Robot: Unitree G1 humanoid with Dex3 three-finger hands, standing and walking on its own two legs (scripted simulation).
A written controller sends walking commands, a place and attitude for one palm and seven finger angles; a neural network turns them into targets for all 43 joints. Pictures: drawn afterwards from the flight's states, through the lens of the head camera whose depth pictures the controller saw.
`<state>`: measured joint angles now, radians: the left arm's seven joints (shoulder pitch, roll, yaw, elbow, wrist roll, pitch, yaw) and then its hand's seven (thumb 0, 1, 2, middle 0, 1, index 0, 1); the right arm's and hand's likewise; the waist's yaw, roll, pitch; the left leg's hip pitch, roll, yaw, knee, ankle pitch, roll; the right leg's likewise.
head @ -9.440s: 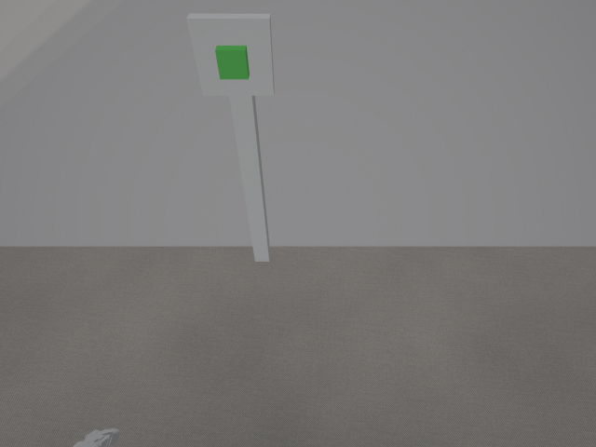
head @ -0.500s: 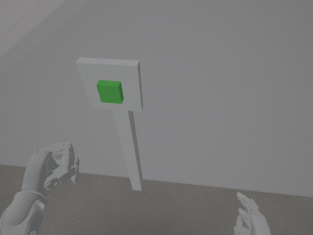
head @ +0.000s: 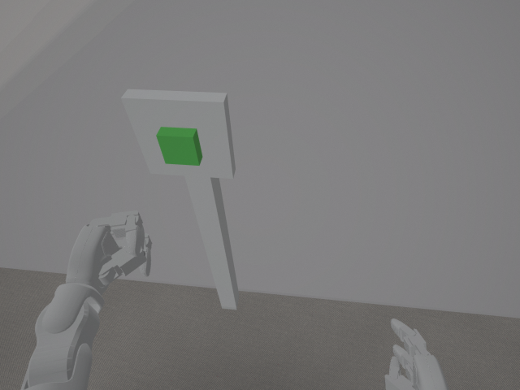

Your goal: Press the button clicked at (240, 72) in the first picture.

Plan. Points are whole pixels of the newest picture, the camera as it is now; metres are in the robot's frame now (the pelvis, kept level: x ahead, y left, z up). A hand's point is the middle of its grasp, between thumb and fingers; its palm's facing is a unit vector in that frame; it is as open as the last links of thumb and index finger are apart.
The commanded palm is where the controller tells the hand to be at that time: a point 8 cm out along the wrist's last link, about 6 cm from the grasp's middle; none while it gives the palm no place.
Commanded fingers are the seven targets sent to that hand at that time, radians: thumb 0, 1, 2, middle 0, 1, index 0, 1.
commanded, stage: aim a knuckle at the button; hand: left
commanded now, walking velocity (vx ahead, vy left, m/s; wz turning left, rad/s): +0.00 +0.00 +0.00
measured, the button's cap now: (181, 145) +0.51 +0.19 +0.11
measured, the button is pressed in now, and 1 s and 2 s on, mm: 0 0 0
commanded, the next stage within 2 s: press the button with the knuckle in 1.60 s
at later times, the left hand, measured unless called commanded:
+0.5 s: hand (168, 216) +0.35 +0.18 +0.09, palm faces -0.04 -1.00 -0.02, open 3.1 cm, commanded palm +0.33 +0.23 +0.09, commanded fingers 0.00 0.90 0.90 -1.30 -1.50 -1.30 -1.50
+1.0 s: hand (195, 191) +0.42 +0.15 +0.07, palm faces -0.03 -1.00 -0.02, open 3.1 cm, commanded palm +0.39 +0.21 +0.08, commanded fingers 0.00 0.90 0.90 -1.30 -1.50 -1.30 -1.50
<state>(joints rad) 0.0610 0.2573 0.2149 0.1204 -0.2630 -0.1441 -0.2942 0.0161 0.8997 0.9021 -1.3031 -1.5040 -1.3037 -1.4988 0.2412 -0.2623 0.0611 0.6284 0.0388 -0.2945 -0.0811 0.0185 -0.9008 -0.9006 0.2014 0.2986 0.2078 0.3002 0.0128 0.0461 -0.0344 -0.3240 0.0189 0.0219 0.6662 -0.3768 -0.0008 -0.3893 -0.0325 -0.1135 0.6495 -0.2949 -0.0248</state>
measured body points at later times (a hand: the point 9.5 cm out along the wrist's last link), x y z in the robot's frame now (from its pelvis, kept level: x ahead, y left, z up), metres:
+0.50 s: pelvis +0.00 +0.00 +0.00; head +0.03 -0.01 +0.45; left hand +0.35 +0.23 +0.09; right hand +0.14 -0.25 -0.10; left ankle -0.02 +0.12 -0.72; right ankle +0.03 -0.10 -0.72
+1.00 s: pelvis +0.00 +0.01 -0.01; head +0.06 +0.00 +0.44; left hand +0.42 +0.20 +0.08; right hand +0.08 -0.25 -0.13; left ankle -0.02 +0.12 -0.72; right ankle +0.03 -0.10 -0.72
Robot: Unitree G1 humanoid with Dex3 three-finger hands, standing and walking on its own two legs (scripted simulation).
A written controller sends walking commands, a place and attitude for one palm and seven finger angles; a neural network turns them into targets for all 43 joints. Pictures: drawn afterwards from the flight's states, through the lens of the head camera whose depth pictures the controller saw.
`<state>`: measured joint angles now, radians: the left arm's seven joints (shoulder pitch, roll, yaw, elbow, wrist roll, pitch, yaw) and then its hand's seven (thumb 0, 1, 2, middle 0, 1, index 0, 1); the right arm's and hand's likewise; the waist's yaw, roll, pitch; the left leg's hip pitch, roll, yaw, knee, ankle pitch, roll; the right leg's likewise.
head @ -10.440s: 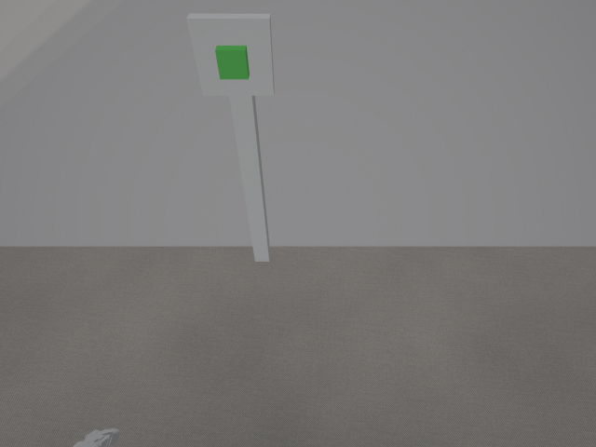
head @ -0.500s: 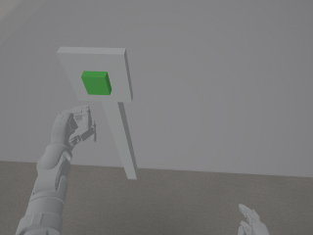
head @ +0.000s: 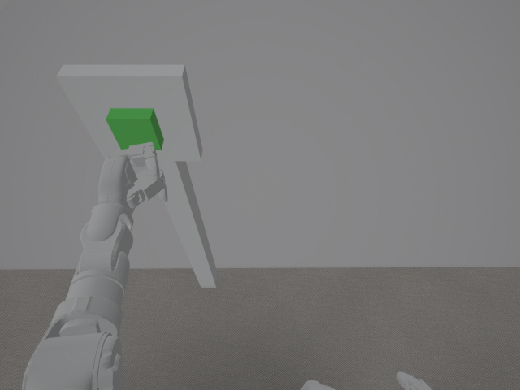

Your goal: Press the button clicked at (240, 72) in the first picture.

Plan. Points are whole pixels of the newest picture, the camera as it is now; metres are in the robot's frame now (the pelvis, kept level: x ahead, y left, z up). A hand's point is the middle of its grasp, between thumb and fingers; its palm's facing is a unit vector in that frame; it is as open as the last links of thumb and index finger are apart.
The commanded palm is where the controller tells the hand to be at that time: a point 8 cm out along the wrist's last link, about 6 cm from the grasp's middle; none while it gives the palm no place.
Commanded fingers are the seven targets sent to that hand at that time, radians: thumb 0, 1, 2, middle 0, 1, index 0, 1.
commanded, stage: aim a knuckle at the button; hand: left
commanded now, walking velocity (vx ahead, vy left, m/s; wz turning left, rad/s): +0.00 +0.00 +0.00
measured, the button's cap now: (137, 128) +0.50 +0.20 +0.11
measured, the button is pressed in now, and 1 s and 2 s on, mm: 0 0 12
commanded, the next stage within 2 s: press the button with the knuckle in 0.60 s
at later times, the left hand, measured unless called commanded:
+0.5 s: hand (157, 182) +0.42 +0.16 +0.08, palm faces +0.01 -1.00 -0.01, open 3.1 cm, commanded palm +0.38 +0.22 +0.08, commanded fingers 0.00 0.90 0.90 -1.30 -1.50 -1.30 -1.50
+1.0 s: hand (152, 171) +0.44 +0.17 +0.08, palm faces +0.01 -1.00 +0.00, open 3.1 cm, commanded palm +0.41 +0.23 +0.08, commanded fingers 0.00 0.90 0.90 -1.30 -1.50 -1.30 -1.50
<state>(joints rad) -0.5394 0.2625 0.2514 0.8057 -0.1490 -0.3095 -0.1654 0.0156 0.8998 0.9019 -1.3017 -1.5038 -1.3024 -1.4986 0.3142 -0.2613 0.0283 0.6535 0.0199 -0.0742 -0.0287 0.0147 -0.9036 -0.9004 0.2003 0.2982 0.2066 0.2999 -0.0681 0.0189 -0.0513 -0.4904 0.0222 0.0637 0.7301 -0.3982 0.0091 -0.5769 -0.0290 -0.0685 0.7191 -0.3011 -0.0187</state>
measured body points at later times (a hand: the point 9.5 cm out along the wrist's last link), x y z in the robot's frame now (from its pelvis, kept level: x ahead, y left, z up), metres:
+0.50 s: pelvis +0.00 +0.00 +0.00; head +0.06 +0.00 +0.44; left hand +0.41 +0.22 +0.08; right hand +0.10 -0.25 -0.11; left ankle -0.02 +0.11 -0.71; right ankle +0.03 -0.11 -0.71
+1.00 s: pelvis +0.00 +0.00 +0.00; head +0.07 +0.00 +0.44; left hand +0.43 +0.23 +0.08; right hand +0.08 -0.26 -0.12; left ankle -0.02 +0.11 -0.71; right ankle +0.03 -0.11 -0.71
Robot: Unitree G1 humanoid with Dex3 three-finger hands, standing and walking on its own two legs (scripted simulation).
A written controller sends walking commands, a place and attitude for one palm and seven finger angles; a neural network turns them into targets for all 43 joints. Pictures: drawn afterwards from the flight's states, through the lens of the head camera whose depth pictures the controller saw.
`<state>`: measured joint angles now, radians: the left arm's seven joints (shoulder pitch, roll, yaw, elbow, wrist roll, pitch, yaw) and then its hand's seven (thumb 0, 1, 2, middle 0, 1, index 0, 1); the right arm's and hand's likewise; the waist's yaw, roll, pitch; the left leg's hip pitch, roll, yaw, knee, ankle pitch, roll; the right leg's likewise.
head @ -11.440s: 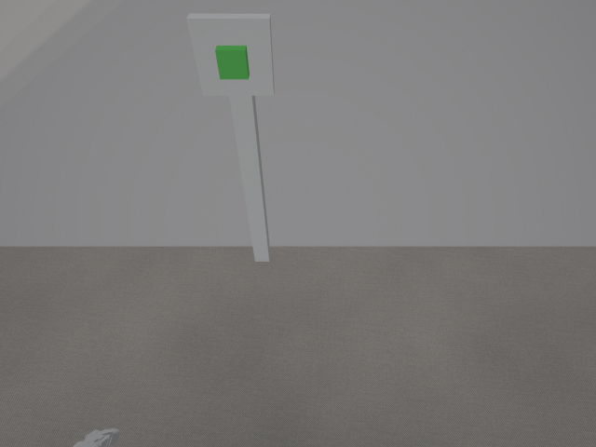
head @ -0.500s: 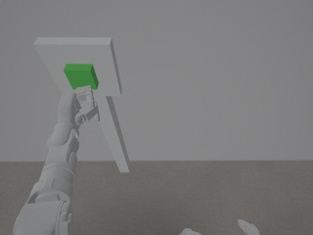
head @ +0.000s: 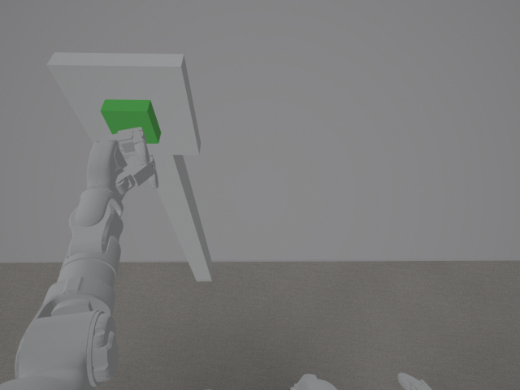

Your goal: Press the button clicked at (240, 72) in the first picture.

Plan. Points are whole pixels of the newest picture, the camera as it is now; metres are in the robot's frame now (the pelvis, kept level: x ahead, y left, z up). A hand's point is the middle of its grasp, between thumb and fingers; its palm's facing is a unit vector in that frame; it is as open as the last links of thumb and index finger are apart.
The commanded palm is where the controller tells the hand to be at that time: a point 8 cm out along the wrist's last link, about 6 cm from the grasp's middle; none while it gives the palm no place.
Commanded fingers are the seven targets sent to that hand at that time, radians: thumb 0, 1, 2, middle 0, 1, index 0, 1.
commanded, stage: press the button with the knuckle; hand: left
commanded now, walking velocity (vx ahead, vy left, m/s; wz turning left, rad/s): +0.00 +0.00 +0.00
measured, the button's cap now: (133, 120) +0.50 +0.20 +0.12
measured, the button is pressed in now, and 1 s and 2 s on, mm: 0 12 0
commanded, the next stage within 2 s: hold the button down briefly in 0.64 s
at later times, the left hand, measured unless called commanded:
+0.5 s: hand (150, 160) +0.45 +0.17 +0.08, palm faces +0.02 -1.00 -0.02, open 3.0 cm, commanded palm +0.44 +0.21 +0.09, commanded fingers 0.00 0.90 0.90 -1.30 -1.50 -1.30 -1.50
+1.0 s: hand (150, 158) +0.45 +0.17 +0.08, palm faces +0.02 -1.00 -0.03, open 3.0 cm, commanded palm +0.46 +0.21 +0.09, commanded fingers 0.00 0.90 0.90 -1.30 -1.50 -1.30 -1.50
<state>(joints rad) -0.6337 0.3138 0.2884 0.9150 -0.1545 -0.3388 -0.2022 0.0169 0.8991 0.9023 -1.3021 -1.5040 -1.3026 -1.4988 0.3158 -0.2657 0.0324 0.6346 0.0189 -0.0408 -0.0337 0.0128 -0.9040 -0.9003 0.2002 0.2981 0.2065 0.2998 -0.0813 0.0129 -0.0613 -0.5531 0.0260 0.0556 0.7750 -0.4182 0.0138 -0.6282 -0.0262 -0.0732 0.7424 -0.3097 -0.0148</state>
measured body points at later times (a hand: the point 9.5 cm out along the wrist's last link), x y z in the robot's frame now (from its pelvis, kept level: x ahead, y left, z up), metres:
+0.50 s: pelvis -0.01 +0.00 -0.01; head +0.07 +0.00 +0.44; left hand +0.44 +0.22 +0.08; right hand +0.04 -0.26 -0.13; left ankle -0.02 +0.11 -0.71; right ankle +0.03 -0.11 -0.71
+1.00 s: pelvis -0.03 -0.01 -0.01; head +0.06 +0.00 +0.43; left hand +0.45 +0.23 +0.09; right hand +0.00 -0.28 -0.13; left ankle -0.02 +0.11 -0.71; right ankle +0.03 -0.11 -0.71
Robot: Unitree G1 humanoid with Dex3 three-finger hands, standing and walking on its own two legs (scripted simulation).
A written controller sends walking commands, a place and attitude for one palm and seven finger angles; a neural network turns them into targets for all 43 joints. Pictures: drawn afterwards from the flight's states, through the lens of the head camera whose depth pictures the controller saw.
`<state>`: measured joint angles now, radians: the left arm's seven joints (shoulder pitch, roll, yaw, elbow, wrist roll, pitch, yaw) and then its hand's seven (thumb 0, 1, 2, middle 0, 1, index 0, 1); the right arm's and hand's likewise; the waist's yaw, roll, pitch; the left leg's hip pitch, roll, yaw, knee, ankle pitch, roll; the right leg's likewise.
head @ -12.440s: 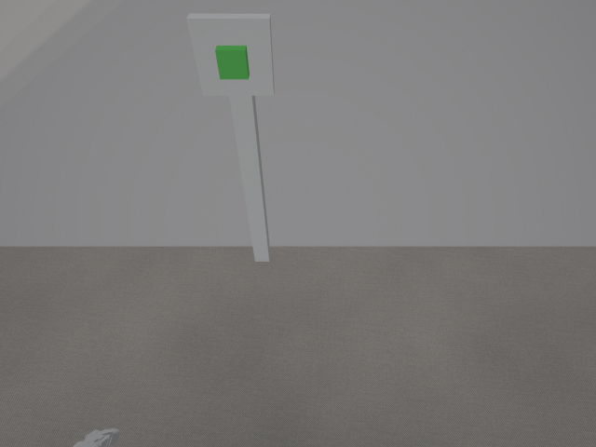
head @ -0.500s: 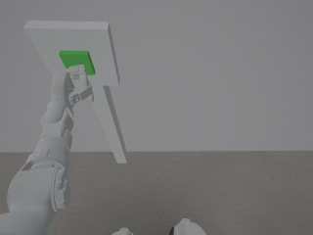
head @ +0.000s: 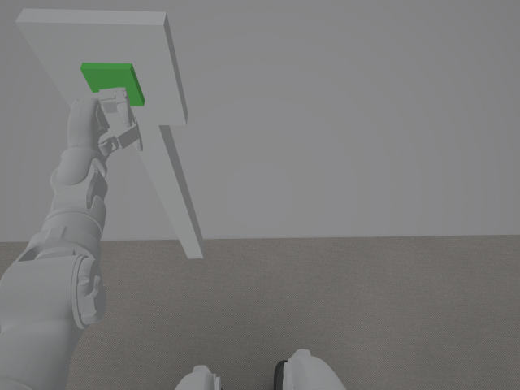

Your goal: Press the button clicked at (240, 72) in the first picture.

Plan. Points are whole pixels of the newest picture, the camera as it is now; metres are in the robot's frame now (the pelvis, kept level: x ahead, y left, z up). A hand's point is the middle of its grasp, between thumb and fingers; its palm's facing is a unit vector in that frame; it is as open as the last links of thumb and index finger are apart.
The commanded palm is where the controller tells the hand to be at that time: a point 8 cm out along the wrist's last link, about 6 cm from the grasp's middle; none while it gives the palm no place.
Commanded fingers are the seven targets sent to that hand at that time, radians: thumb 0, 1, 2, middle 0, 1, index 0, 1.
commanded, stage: pull the fist back off the button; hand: left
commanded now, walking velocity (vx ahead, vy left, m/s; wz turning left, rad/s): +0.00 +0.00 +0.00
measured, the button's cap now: (116, 81) +0.55 +0.19 +0.13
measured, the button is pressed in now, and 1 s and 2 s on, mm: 12 0 0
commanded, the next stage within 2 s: draw the hand back to the body in 1.04 s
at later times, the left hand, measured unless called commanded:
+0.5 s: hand (133, 136) +0.47 +0.16 +0.10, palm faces -0.03 -1.00 +0.00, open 3.1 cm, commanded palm +0.43 +0.21 +0.10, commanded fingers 0.00 0.90 0.90 -1.30 -1.50 -1.30 -1.50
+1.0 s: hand (124, 178) +0.40 +0.16 +0.10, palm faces -0.03 -1.00 -0.01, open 3.1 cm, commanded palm +0.38 +0.22 +0.10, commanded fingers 0.00 0.90 0.90 -1.30 -1.50 -1.30 -1.50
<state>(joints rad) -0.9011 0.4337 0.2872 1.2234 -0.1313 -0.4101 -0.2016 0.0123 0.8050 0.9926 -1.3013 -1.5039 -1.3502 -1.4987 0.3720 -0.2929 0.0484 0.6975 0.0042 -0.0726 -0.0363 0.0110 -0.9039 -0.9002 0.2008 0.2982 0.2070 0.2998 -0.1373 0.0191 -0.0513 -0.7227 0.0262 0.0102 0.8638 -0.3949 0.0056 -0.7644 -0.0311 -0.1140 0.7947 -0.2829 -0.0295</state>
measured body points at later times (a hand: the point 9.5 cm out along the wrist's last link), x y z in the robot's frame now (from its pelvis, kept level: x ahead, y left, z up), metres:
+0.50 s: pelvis +0.02 +0.00 +0.01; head +0.09 +0.00 +0.45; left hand +0.47 +0.22 +0.10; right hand +0.07 -0.26 -0.11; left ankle +0.01 +0.12 -0.70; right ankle +0.06 -0.11 -0.70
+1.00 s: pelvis +0.04 +0.01 +0.02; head +0.08 +0.00 +0.47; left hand +0.39 +0.22 +0.10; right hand +0.19 -0.24 -0.08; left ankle +0.01 +0.12 -0.70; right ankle +0.06 -0.11 -0.70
